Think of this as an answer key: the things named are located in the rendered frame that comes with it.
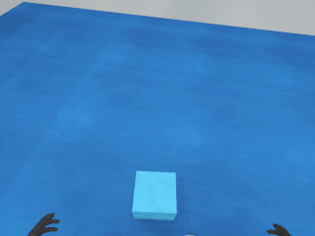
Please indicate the robot left hand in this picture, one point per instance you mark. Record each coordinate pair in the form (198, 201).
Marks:
(40, 228)

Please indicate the robot right hand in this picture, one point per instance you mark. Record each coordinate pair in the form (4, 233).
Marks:
(280, 230)

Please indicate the carton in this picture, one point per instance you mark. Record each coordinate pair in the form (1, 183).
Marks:
(155, 195)

